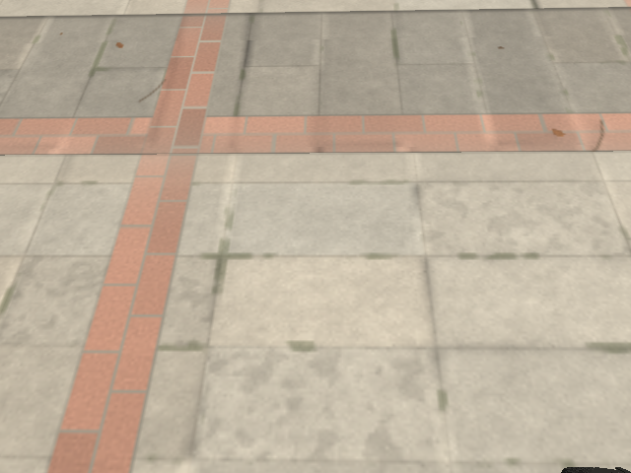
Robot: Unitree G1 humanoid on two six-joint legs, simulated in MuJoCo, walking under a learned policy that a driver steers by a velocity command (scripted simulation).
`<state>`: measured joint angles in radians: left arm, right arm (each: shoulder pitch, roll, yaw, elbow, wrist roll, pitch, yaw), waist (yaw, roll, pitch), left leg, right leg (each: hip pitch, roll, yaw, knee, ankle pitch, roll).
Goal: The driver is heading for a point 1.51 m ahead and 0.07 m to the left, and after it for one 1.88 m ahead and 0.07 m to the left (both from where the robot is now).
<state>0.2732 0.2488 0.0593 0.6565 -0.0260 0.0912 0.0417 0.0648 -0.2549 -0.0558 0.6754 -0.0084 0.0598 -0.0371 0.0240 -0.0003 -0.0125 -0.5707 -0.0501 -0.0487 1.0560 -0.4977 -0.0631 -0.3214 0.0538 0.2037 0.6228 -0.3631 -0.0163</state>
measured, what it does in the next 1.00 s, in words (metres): steps on the spot: left foot, then right foot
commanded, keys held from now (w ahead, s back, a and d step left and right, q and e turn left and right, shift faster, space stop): e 0.22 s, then no key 0.02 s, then q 0.64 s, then w+q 0.12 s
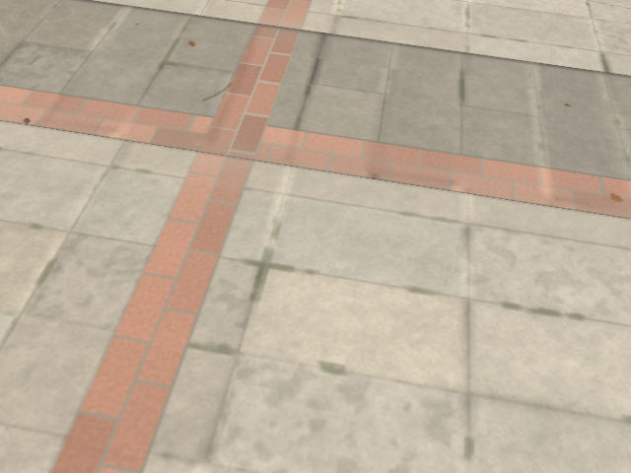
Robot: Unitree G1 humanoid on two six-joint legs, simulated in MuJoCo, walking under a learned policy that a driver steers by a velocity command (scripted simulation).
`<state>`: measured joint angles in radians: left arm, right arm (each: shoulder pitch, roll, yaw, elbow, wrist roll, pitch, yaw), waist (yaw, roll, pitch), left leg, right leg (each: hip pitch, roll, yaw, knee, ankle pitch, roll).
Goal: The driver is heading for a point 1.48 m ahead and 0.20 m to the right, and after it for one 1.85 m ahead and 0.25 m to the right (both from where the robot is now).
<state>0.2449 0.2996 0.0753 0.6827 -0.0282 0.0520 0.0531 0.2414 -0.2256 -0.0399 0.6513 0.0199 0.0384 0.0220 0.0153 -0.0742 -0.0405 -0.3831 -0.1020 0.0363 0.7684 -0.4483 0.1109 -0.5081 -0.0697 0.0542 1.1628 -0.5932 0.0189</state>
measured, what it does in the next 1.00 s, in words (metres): goes down, turning right: right foot 0.18 m lower, then left foot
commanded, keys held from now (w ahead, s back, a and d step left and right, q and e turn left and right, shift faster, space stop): w+q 0.08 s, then w+e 0.90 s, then w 0.02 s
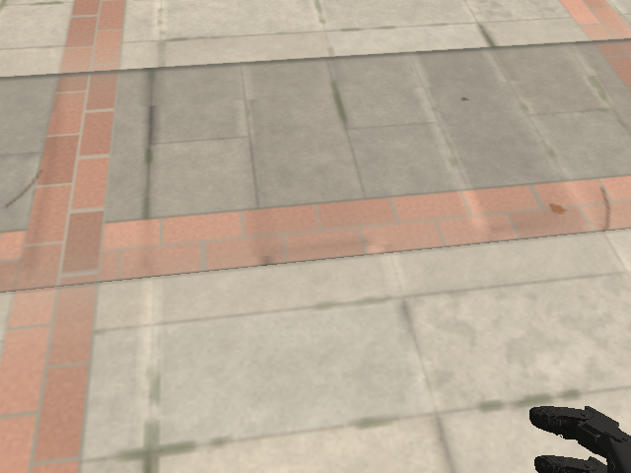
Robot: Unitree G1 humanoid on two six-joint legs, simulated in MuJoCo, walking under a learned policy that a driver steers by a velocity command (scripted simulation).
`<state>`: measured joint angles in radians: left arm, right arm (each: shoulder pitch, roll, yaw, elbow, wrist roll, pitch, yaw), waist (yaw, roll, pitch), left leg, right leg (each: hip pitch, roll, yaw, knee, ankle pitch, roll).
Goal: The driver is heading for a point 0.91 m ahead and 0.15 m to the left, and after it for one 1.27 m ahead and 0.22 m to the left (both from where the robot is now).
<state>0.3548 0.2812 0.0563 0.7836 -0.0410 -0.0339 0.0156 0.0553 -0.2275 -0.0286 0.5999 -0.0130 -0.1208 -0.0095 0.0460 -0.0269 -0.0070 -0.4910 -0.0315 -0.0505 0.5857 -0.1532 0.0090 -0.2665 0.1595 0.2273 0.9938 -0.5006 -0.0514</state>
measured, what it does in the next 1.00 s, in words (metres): walks ahead, turning left: right foot, then left foot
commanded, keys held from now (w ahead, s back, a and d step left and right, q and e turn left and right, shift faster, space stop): w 0.04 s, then w+q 0.88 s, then w+e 0.08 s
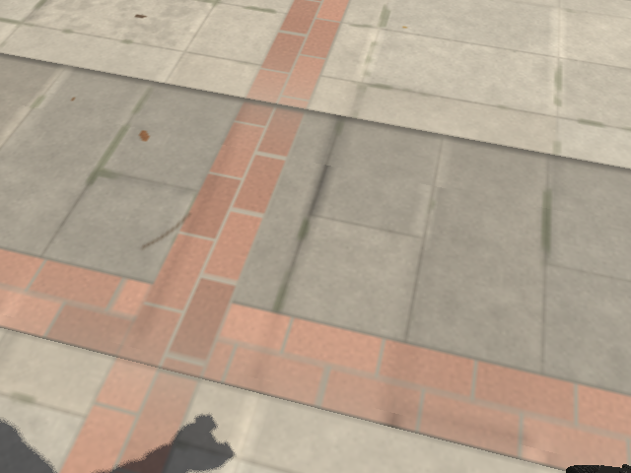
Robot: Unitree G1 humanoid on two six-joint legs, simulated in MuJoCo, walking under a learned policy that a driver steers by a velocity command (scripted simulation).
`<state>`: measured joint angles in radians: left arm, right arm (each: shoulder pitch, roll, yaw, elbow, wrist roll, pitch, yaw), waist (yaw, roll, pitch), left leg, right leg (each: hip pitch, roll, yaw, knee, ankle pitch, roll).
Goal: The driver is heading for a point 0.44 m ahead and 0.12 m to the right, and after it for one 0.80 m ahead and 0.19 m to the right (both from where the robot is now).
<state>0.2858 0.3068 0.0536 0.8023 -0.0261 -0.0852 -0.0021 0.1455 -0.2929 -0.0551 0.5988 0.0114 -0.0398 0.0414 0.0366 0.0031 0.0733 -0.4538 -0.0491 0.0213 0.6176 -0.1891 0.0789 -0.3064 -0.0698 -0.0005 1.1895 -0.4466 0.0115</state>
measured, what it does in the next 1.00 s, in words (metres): walks ahead, turning right: right foot, then left foot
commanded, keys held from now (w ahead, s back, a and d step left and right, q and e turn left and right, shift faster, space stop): w+e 0.84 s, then w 0.02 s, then w+q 0.14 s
